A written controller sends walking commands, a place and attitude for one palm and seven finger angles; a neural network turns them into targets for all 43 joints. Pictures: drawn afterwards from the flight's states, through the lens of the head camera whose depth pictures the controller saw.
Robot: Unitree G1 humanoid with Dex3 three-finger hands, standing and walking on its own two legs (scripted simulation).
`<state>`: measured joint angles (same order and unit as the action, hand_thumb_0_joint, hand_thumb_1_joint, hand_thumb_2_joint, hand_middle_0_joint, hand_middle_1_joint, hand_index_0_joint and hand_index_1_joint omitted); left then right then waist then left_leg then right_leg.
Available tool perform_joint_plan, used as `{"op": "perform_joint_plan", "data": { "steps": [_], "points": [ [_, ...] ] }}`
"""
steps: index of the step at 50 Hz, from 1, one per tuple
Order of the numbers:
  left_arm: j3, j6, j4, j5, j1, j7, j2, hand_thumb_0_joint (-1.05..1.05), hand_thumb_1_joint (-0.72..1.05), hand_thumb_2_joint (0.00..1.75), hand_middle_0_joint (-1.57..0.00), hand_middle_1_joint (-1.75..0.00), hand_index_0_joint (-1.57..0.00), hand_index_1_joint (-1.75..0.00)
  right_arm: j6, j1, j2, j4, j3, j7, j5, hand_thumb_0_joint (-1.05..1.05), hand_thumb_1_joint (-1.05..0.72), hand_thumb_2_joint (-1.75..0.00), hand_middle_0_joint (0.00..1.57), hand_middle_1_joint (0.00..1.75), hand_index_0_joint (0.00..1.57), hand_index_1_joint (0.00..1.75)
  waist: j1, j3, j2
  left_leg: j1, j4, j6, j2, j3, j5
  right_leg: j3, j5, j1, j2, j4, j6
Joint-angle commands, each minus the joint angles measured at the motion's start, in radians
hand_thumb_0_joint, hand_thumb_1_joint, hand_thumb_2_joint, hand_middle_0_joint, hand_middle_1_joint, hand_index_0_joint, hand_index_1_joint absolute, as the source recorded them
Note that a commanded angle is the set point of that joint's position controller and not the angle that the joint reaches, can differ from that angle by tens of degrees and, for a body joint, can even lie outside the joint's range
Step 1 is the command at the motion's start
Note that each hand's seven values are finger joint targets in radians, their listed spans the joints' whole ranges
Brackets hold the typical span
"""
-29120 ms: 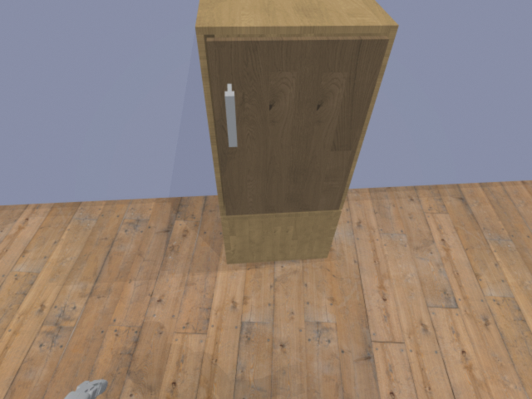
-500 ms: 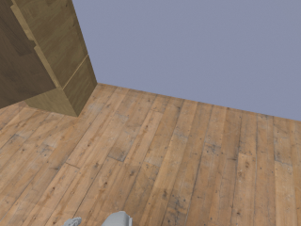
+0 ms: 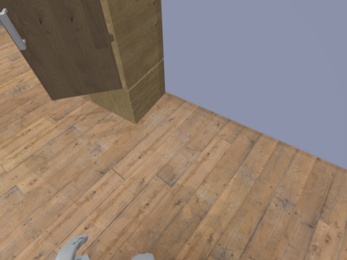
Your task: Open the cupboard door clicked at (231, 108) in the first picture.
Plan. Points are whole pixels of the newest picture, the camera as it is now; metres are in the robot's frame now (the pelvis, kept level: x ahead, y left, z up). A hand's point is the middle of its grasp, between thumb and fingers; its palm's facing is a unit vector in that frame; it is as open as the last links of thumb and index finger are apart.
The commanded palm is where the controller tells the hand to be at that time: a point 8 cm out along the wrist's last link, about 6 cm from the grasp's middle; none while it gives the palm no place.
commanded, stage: turn to face it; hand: left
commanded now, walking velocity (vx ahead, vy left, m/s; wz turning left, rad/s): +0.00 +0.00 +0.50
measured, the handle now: (14, 29) +0.91 +0.70 +0.03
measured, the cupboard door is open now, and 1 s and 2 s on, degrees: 46 46 46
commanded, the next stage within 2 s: take the last steps up to it in 0.42 s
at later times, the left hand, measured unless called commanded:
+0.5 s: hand out of the picture +0.02 +0.23 -0.16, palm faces +0.27 -0.93 -0.24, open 7.4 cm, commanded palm none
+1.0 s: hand out of the picture -0.04 +0.23 -0.18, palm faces +0.48 -0.86 -0.18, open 7.4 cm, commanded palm none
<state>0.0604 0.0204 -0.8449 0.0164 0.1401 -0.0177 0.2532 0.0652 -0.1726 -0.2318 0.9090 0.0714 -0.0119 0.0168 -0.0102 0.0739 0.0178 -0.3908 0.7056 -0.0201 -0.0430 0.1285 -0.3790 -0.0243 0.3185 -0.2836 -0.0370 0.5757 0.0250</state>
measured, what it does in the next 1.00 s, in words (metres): steps to the left, turning left: left foot, then right foot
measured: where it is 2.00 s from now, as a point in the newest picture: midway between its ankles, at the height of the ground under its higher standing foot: (125, 218)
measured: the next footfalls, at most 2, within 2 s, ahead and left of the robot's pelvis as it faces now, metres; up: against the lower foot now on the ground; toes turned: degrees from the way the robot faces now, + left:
left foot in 0.28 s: +0.05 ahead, +0.14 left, +0.00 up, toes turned +12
right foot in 0.60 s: +0.09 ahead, -0.12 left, +0.00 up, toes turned +12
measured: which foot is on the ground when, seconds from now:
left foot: up 0.00-0.26, down 0.28-0.60, up 0.62-0.96, down 0.98-1.00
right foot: down 0.00-0.28, up 0.30-0.58, down 0.60-0.98, up 1.00-1.00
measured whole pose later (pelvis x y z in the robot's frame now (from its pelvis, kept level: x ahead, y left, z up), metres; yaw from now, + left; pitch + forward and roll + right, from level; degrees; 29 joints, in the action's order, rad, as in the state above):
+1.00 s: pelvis +0.08 +0.08 +0.00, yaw +23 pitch +0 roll +0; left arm 0.06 -0.02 -1.07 0.02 0.40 0.01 0.19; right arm 0.00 -0.15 -0.23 0.95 0.05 -0.05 0.03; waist 0.05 0.05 -0.05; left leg -0.37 0.57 0.00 0.03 -0.10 -0.23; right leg -0.15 0.43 -0.09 -0.21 0.58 0.10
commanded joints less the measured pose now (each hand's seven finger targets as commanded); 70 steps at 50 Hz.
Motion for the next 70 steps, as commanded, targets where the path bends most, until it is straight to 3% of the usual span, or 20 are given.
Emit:
{"op": "perform_joint_plan", "data": {
  "steps": [1,7,11,12,13,15,27,28,30,32,36,44,47,48,49,50,52,56,65,70],
  "points": [
    [0.032,-0.025,0.058,0.008,0.050,-0.019,0.158,0.00,0.90,0.90,-0.20,-0.30,-0.20,-0.30,-0.021,0.057,-0.120,-0.098,0.038,-0.002,0.003,0.00,-0.90,-0.90,0.20,0.30,0.20,0.30,0.018,-0.064,-0.233,-0.208,0.471,-0.018,0.044,-0.057,-0.146,0.257,-0.247,0.127,-0.357,-0.288,-0.182],
    [0.032,-0.029,0.021,0.012,0.127,-0.014,0.163,0.00,0.90,0.90,-0.20,-0.30,-0.20,-0.30,-0.026,0.124,-0.052,-0.093,0.003,-0.016,-0.008,0.00,-0.90,-0.90,0.20,0.30,0.20,0.30,0.054,-0.098,-0.232,-0.096,0.132,-0.040,0.045,-0.196,-0.098,0.019,-0.696,0.258,-0.282,-0.138,-0.132],
    [0.038,-0.025,-0.002,0.003,0.126,-0.004,0.183,0.00,0.90,0.90,-0.20,-0.30,-0.20,-0.30,-0.040,0.034,-0.065,-0.063,-0.001,-0.010,-0.006,0.00,-0.90,-0.90,0.20,0.30,0.20,0.30,0.006,-0.120,-0.179,0.153,-0.187,-0.013,0.013,-0.228,0.124,-0.040,-0.591,0.146,-0.260,-0.009,-0.062],
    [0.035,-0.021,0.006,-0.006,0.107,0.000,0.165,0.00,0.90,0.90,-0.20,-0.30,-0.20,-0.30,-0.048,-0.019,-0.117,-0.048,0.011,-0.006,-0.002,0.00,-0.90,-0.90,0.20,0.30,0.20,0.30,-0.028,-0.156,-0.085,0.301,-0.270,0.011,0.074,-0.164,0.287,-0.073,-0.471,0.038,-0.235,0.103,-0.016],
    [0.021,-0.016,0.034,-0.014,0.116,0.005,0.096,0.00,0.90,0.90,-0.20,-0.30,-0.20,-0.30,-0.060,-0.082,-0.219,-0.044,0.035,0.002,0.007,0.00,-0.90,-0.90,0.20,0.30,0.20,0.30,-0.053,-0.207,0.200,0.444,-0.298,0.134,0.332,0.171,0.598,-0.132,0.020,-0.189,-0.106,0.313,0.058],
    [0.007,0.003,0.061,-0.010,0.037,-0.003,0.084,0.00,0.90,0.90,-0.20,-0.30,-0.20,-0.30,-0.047,-0.121,-0.265,-0.031,0.038,0.020,0.011,0.00,-0.90,-0.90,0.20,0.30,0.20,0.30,-0.072,-0.187,0.143,0.322,-0.319,0.279,0.458,0.234,0.671,0.008,0.338,-0.205,-0.083,0.511,0.046],
    [0.008,-0.003,-0.064,-0.006,0.159,0.009,0.035,0.00,0.90,0.90,-0.20,-0.30,-0.20,-0.30,-0.047,0.037,-0.161,-0.023,0.008,0.035,0.004,0.00,-0.90,-0.90,0.20,0.30,0.20,0.30,0.041,-0.137,0.108,0.093,-0.296,0.144,0.227,0.071,0.302,-0.046,-0.006,0.121,0.016,-0.004,0.022],
    [0.016,-0.013,-0.075,0.000,0.202,0.007,0.063,0.00,0.90,0.90,-0.20,-0.30,-0.20,-0.30,-0.045,0.048,-0.138,-0.028,0.007,0.030,-0.003,0.00,-0.90,-0.90,0.20,0.30,0.20,0.30,0.064,-0.134,0.044,0.011,-0.228,0.099,0.161,0.029,0.115,-0.012,-0.026,0.223,-0.015,-0.149,0.017],
    [0.051,-0.027,-0.063,0.017,0.247,0.002,0.223,0.00,0.90,0.90,-0.20,-0.30,-0.20,-0.30,-0.040,0.102,-0.074,-0.079,-0.001,0.010,-0.004,0.00,-0.90,-0.90,0.20,0.30,0.20,0.30,0.119,-0.032,-0.327,-0.267,0.230,0.003,-0.005,-0.120,-0.232,0.508,0.303,0.209,-0.435,-0.451,-0.159],
    [0.041,-0.040,-0.039,0.008,0.157,0.002,0.175,0.00,0.90,0.90,-0.20,-0.30,-0.20,-0.30,-0.036,0.103,-0.107,-0.068,0.017,-0.009,0.010,0.00,-0.90,-0.90,0.20,0.30,0.20,0.30,0.056,0.045,-0.180,-0.286,0.428,0.008,0.070,-0.050,-0.058,0.421,0.342,0.077,-0.391,-0.467,-0.176],
    [0.026,-0.073,-0.060,0.004,0.158,0.005,0.103,0.00,0.90,0.90,-0.20,-0.30,-0.20,-0.30,-0.037,0.071,-0.073,-0.028,0.013,-0.028,0.007,0.00,-0.90,-0.90,0.20,0.30,0.20,0.30,0.035,0.013,-0.219,-0.266,0.406,-0.026,0.104,-0.106,0.099,0.129,0.007,0.157,-0.294,-0.410,-0.108],
    [0.041,-0.080,-0.157,0.018,0.279,0.009,0.140,0.00,0.90,0.90,-0.20,-0.30,-0.20,-0.30,-0.067,0.166,-0.010,-0.055,-0.014,-0.046,-0.003,0.00,-0.90,-0.90,0.20,0.30,0.20,0.30,0.094,-0.019,-0.221,-0.133,-0.018,-0.018,0.083,-0.222,0.043,0.012,-0.254,0.271,-0.336,-0.312,-0.114],
    [0.045,-0.075,-0.159,0.011,0.221,0.014,0.150,0.00,0.90,0.90,-0.20,-0.30,-0.20,-0.30,-0.085,0.006,-0.036,-0.007,-0.015,-0.035,0.003,0.00,-0.90,-0.90,0.20,0.30,0.20,0.30,0.007,-0.046,-0.200,0.169,-0.212,0.007,0.021,-0.301,0.117,-0.071,-0.301,0.121,-0.287,-0.169,-0.070],
    [0.038,-0.073,-0.152,0.008,0.213,0.021,0.122,0.00,0.90,0.90,-0.20,-0.30,-0.20,-0.30,-0.093,-0.131,-0.098,0.034,0.000,-0.022,0.007,0.00,-0.90,-0.90,0.20,0.30,0.20,0.30,-0.052,-0.120,-0.057,0.385,-0.259,0.029,0.044,-0.269,0.114,-0.125,-0.322,0.025,-0.235,0.044,-0.040],
    [0.023,-0.068,-0.124,-0.001,0.225,0.030,0.048,0.00,0.90,0.90,-0.20,-0.30,-0.20,-0.30,-0.103,-0.281,-0.223,0.067,0.034,-0.008,0.018,0.00,-0.90,-0.90,0.20,0.30,0.20,0.30,-0.108,-0.228,0.254,0.597,-0.288,0.125,0.305,0.096,0.092,-0.203,0.065,-0.226,-0.089,0.356,0.019],
    [0.009,-0.065,-0.074,0.001,0.116,0.025,0.026,0.00,0.90,0.90,-0.20,-0.30,-0.20,-0.30,-0.095,-0.390,-0.263,0.091,0.042,0.014,0.014,0.00,-0.90,-0.90,0.20,0.30,0.20,0.30,-0.152,-0.227,0.299,0.583,-0.421,0.212,0.422,0.269,0.138,-0.114,0.314,-0.366,-0.035,0.585,0.011],
    [0.007,-0.063,-0.065,0.002,0.047,0.020,0.016,0.00,0.90,0.90,-0.20,-0.30,-0.20,-0.30,-0.098,-0.276,-0.198,0.076,0.020,0.025,0.012,0.00,-0.90,-0.90,0.20,0.30,0.20,0.30,-0.096,-0.107,0.137,0.400,-0.451,0.245,0.416,0.202,0.090,-0.017,0.209,-0.424,-0.102,0.725,-0.028],
    [0.005,-0.032,-0.130,0.011,0.146,0.036,-0.010,0.00,0.90,0.90,-0.20,-0.30,-0.20,-0.30,-0.120,-0.116,-0.089,0.050,-0.015,0.032,0.011,0.00,-0.90,-0.90,0.20,0.30,0.20,0.30,0.016,0.013,0.119,0.137,-0.543,0.185,0.316,0.015,0.049,-0.014,0.013,-0.300,-0.128,0.603,-0.020],
    [0.002,-0.037,-0.058,0.008,0.000,0.041,-0.016,0.00,0.90,0.90,-0.20,-0.30,-0.20,-0.30,-0.133,-0.195,-0.084,0.112,-0.012,0.024,0.014,0.00,-0.90,-0.90,0.20,0.30,0.20,0.30,0.008,0.012,0.018,0.249,-0.557,0.228,0.315,-0.064,0.184,-0.042,-0.077,-0.225,-0.086,0.187,-0.022],
    [0.011,-0.055,-0.081,0.012,0.086,0.038,0.012,0.00,0.90,0.90,-0.20,-0.30,-0.20,-0.30,-0.128,-0.217,-0.074,0.148,-0.021,0.026,0.011,0.00,-0.90,-0.90,0.20,0.30,0.20,0.30,0.057,-0.027,-0.027,0.221,-0.310,0.154,0.239,-0.152,0.347,-0.084,-0.129,0.076,-0.016,-0.058,-0.049]
  ]
}}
